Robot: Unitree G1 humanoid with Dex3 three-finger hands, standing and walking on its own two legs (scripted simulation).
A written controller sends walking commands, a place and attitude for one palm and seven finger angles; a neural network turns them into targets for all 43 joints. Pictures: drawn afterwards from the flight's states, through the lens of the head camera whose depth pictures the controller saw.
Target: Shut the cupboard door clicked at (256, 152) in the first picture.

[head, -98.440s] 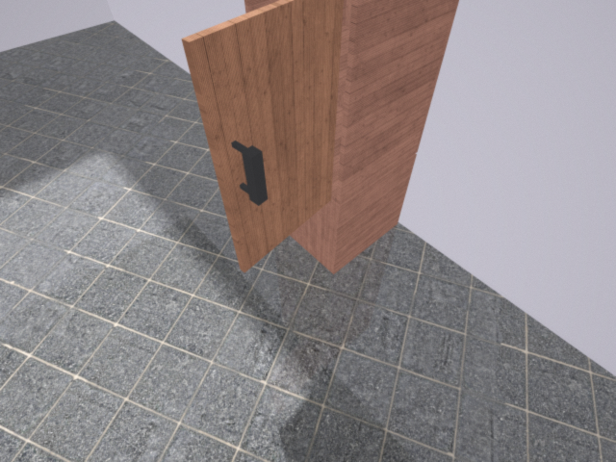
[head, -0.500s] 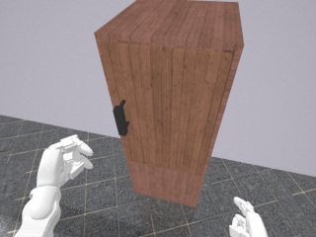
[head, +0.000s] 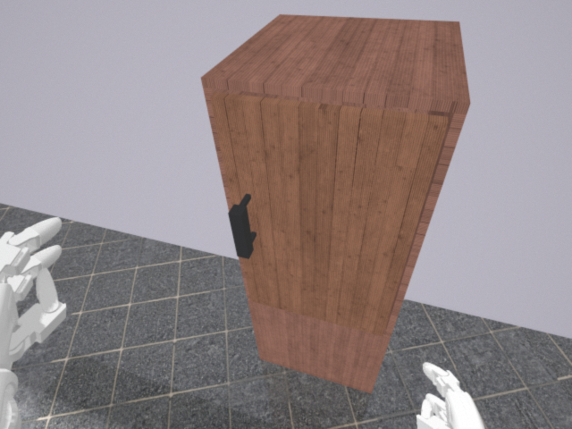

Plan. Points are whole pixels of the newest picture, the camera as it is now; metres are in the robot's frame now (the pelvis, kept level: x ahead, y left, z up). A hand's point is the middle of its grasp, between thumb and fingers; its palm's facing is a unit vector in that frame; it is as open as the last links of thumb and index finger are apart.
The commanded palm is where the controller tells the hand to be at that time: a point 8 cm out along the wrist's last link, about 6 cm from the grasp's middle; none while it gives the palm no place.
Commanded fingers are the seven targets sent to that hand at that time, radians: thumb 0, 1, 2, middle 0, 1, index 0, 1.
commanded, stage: draw the hand back to the body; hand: left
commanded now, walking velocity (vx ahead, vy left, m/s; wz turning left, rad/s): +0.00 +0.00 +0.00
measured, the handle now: (246, 225) +0.50 +0.16 -0.01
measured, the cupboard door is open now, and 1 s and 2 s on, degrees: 0 0 0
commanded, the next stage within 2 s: step back with the hand held close in 0.32 s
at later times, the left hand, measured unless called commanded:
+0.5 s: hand (81, 311) +0.18 +0.25 +0.16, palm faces +0.45 -0.79 -0.41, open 7.4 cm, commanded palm +0.13 +0.28 +0.17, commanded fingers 0.00 0.90 0.90 -0.20 -0.30 -0.20 -0.30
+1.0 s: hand (60, 332) +0.16 +0.26 +0.15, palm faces +0.37 -0.80 -0.47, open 7.4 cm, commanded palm +0.11 +0.30 +0.17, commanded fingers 0.00 0.90 0.90 -0.20 -0.30 -0.20 -0.30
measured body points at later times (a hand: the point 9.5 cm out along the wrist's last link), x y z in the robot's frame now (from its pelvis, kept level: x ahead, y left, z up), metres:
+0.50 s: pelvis -0.01 -0.02 +0.00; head -0.03 -0.05 +0.45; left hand +0.15 +0.29 +0.18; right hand +0.18 -0.24 -0.09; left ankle +0.00 +0.06 -0.74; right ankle -0.02 -0.10 -0.74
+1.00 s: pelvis -0.04 +0.00 -0.01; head -0.05 +0.00 +0.44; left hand +0.14 +0.30 +0.18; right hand +0.12 -0.25 -0.08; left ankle +0.00 +0.06 -0.74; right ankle -0.02 -0.10 -0.74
